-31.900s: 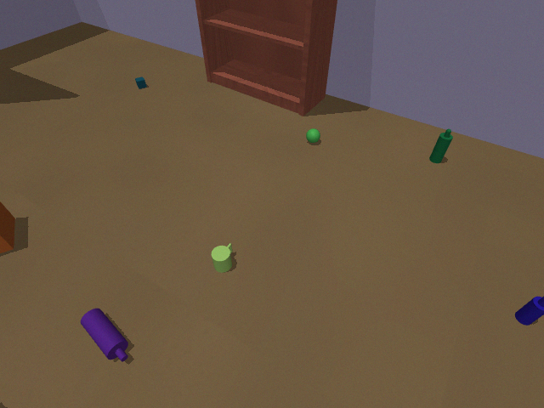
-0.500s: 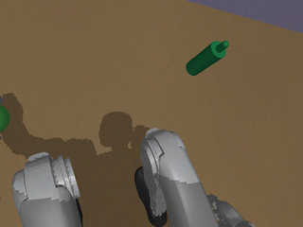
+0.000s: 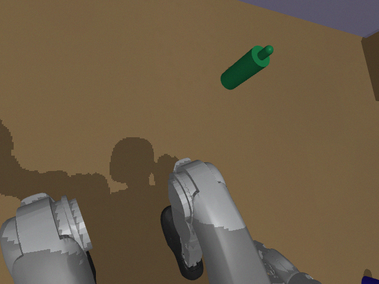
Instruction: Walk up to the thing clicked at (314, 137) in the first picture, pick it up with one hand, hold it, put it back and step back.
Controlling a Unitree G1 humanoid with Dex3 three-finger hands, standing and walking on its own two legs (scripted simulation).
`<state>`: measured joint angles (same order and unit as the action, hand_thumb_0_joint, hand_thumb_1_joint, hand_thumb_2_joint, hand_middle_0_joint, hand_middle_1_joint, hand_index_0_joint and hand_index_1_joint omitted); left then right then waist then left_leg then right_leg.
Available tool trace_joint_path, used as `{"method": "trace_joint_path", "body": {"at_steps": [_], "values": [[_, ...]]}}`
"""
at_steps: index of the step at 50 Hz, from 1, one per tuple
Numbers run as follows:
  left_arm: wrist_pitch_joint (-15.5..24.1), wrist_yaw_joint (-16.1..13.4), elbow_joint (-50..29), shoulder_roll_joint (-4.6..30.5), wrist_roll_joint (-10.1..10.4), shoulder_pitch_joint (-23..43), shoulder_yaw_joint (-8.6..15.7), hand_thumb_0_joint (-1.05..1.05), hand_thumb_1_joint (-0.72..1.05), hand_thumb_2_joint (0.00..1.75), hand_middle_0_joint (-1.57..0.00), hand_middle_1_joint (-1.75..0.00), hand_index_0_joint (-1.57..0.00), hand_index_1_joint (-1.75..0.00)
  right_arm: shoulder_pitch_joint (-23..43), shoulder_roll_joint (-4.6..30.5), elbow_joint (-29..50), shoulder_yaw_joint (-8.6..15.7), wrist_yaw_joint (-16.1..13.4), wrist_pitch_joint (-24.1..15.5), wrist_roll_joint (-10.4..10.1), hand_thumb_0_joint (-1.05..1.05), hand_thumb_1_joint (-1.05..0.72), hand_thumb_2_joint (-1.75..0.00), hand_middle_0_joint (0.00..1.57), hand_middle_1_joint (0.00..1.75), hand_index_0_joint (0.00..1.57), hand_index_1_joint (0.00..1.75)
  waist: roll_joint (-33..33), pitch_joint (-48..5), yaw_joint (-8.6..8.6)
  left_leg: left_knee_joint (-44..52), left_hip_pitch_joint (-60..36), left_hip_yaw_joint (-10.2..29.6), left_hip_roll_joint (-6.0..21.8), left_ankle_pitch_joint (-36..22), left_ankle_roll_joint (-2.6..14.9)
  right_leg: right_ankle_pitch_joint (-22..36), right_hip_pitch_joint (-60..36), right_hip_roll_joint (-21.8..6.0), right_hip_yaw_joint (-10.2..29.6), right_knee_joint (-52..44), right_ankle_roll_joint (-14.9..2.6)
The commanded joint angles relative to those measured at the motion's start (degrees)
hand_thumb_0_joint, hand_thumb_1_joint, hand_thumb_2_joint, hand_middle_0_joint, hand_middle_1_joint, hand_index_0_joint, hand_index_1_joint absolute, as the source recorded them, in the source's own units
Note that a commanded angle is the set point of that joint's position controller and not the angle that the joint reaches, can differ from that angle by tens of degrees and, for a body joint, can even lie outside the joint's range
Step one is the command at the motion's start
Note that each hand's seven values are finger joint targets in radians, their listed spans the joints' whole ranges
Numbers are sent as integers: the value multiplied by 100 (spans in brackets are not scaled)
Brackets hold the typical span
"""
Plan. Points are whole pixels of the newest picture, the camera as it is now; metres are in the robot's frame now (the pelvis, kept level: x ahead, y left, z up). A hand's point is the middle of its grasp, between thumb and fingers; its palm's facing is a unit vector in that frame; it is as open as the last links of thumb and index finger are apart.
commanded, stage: open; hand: left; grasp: from above
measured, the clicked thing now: out of the picture +0.42 +0.33 -0.25
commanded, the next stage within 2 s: withdraw in 0.92 s
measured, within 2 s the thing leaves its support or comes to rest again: rests again in 0.32 s
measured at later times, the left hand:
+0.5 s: hand out of the picture +0.41 +0.33 -0.23, palm faces -0.43 -0.16 -0.89, open 12.9 cm
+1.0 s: hand out of the picture +0.41 +0.33 -0.23, palm faces -0.42 -0.17 -0.89, open 13.9 cm
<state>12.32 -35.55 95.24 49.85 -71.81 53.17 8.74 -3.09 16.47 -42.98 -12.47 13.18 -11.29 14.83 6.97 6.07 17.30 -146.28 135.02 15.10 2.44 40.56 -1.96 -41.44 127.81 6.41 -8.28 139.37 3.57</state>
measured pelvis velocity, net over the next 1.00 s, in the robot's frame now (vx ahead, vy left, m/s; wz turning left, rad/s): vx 0.00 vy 0.00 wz -0.02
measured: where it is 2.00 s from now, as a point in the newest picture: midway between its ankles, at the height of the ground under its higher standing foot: (140, 274)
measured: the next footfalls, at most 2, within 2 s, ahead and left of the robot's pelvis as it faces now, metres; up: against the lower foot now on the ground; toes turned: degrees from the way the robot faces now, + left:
none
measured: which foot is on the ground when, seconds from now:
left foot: down 0.00-1.00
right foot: down 0.00-1.00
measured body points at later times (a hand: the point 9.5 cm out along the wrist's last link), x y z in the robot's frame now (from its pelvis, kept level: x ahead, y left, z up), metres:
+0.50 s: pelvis +0.00 +0.00 +0.00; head +0.24 +0.13 +0.35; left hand +0.42 +0.34 -0.18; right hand +0.08 -0.25 -0.07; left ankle +0.06 +0.14 -0.26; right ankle +0.10 -0.12 -0.26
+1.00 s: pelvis +0.00 +0.00 +0.00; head +0.25 +0.13 +0.35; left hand +0.43 +0.34 -0.18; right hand +0.08 -0.25 -0.07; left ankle +0.06 +0.14 -0.26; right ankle +0.10 -0.12 -0.26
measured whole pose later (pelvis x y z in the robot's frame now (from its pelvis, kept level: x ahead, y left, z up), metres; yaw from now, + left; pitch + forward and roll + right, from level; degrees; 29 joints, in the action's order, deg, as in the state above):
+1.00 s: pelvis +0.00 +0.00 +0.00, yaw -1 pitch +27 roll -13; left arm 13.1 -36.2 96.5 52.3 -71.2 54.3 7.1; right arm -2.8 18.1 -41.1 -14.6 14.0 -12.5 15.5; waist 7.7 6.7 17.6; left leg -146.3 134.5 16.1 2.5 40.1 -1.7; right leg -40.5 126.9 6.7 -9.1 138.4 3.8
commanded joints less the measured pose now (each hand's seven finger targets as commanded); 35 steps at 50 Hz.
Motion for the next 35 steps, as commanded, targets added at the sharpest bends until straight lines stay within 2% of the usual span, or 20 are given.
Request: {"method": "trace_joint_path", "body": {"at_steps": [1,5,6,7,8,10,12,13,14,16,20,22,24,26,28,29,30,32,33,35], "values": [[38,-284,-454,1472,122,1468,0,0,42,97,-77,-97,-80,-94,-957,1747,26,412,-30,-89,-34,0,-90,-90,20,30,20,30,-2634,-3709,99,1316,-2762,-733,138,-1230,260,1781,-1919,123,-643,-1296,-448],[50,-327,-427,1574,130,1436,29,0,42,95,-77,-95,-80,-92,-908,1825,74,359,-28,-125,-23,0,-90,-90,20,30,20,30,-2639,-3647,76,1362,-2735,-708,133,-1120,254,1647,-1898,132,-691,-1328,-452],[60,-325,-372,1560,118,1456,14,0,34,93,-69,-95,-72,-92,-886,1853,136,360,-19,-149,3,0,-89,-90,20,30,20,30,-2599,-3549,149,1348,-2686,-706,137,-1052,257,1591,-1860,126,-702,-1334,-442],[82,-344,-457,1598,123,1489,56,0,26,90,-61,-92,-64,-90,-857,1863,133,370,-24,-144,-7,0,-89,-90,20,30,20,30,-2599,-3599,99,1411,-2704,-678,141,-1010,244,1527,-1854,134,-715,-1336,-459],[61,-307,-335,1473,67,1499,-128,0,18,85,-53,-92,-56,-88,-879,1805,104,351,-2,-152,-8,0,-89,-90,20,30,20,30,-2645,-3459,162,1366,-2674,-684,145,-944,249,1499,-1781,144,-686,-1308,-468],[69,-334,-521,1579,83,1528,-60,0,2,82,-37,-90,-41,-87,-888,1837,109,355,-6,-164,-19,0,-89,-90,20,30,20,30,-2683,-3562,94,1381,-2741,-687,143,-999,242,1530,-1841,143,-687,-1339,-462],[76,-349,-482,1517,87,1539,-126,0,-14,81,-29,-91,-33,-87,-903,1863,86,339,7,-194,-5,0,-89,-90,20,30,20,30,-2667,-3586,161,1370,-2804,-670,140,-1053,233,1588,-1829,135,-728,-1299,-452],[95,-384,-551,1564,105,1494,-48,0,-22,81,-26,-92,-29,-88,-877,1851,91,353,9,-183,-25,0,-89,-90,20,30,20,30,-2760,-3657,67,1443,-2841,-652,154,-1118,216,1632,-1880,162,-706,-1301,-475],[80,-404,-457,1523,103,1391,-32,0,-30,81,-22,-92,-25,-89,-894,1839,116,332,13,-166,-7,0,-89,-90,20,30,20,30,-2692,-3669,81,1434,-2813,-637,155,-1176,221,1695,-1952,168,-715,-1305,-470],[48,-402,-358,1425,101,1440,-134,0,-36,85,-18,-95,-20,-92,-877,1819,96,339,29,-166,-7,0,-89,-90,20,30,20,30,-2630,-3573,123,1414,-2759,-652,150,-1104,233,1652,-1855,170,-716,-1311,-461],[-9,-343,-350,1352,170,1514,-192,0,-42,93,-13,-100,-15,-98,-862,1874,83,360,31,-177,-7,0,-89,-90,20,30,20,30,-2756,-3473,147,1541,-2870,-577,146,-1030,183,1542,-1636,126,-800,-1291,-473],[-31,-262,-269,1285,126,1645,-351,0,-47,94,-9,-103,-11,-101,-882,1870,91,346,73,-216,3,0,-89,-90,20,30,20,30,-2701,-3319,276,1463,-2822,-555,157,-971,203,1534,-1545,117,-799,-1246,-463],[-48,-215,-320,1328,187,1603,-335,0,-50,95,-8,-104,-9,-102,-893,1863,108,340,72,-225,-37,0,-89,-90,20,30,20,30,-2610,-3349,163,1445,-2707,-626,131,-940,239,1511,-1668,139,-724,-1342,-461],[-15,-252,-341,1463,248,1448,-171,0,-51,97,-7,-104,-8,-102,-901,1852,108,313,54,-214,-32,0,-89,-90,20,30,20,30,-2713,-3536,50,1478,-2745,-627,141,-1072,230,1590,-1875,151,-687,-1360,-473],[-8,-181,-372,1299,214,1591,-387,0,-52,96,-7,-104,-8,-103,-919,1852,97,296,82,-250,-19,0,-89,-90,20,30,20,30,-2609,-3465,207,1414,-2790,-622,151,-1051,236,1611,-1798,156,-722,-1329,-455],[20,-201,-482,1472,253,1570,-212,0,-51,97,-7,-105,-8,-103,-913,1882,126,306,68,-238,-23,0,-89,-90,20,30,20,30,-2625,-3561,121,1446,-2753,-621,145,-1077,240,1612,-1883,156,-722,-1394,-450],[-7,-186,-296,1542,231,1410,-115,0,-51,96,-7,-104,-8,-102,-942,1933,190,311,66,-239,-16,0,-89,-90,20,30,20,30,-2587,-3543,176,1450,-2792,-612,130,-1152,234,1676,-1948,133,-749,-1354,-445],[42,-197,-432,1557,257,1409,-85,0,-52,98,-6,-103,-7,-102,-897,1929,175,318,57,-219,-35,0,-89,-90,20,30,20,30,-2666,-3673,90,1509,-2888,-579,152,-1229,201,1708,-1940,137,-765,-1307,-465],[59,-184,-509,1449,207,1503,-221,0,-51,96,-6,-104,-8,-102,-896,1848,183,276,62,-211,-22,0,-89,-90,20,30,20,30,-2794,-3648,128,1488,-2933,-602,154,-1276,201,1765,-1948,156,-740,-1291,-473],[62,-218,-394,1601,182,1411,-85,0,-51,96,-6,-104,-8,-103,-862,1908,208,281,52,-184,-21,0,-89,-90,20,30,20,30,-2687,-3658,106,1449,-2841,-610,156,-1223,225,1752,-2019,164,-725,-1340,-461]]}}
